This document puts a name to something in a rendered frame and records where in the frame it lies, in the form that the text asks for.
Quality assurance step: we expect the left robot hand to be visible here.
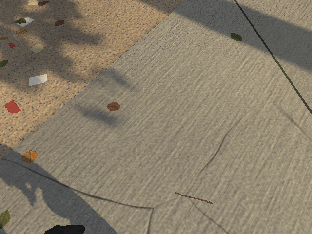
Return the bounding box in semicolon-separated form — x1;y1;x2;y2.
44;224;85;234

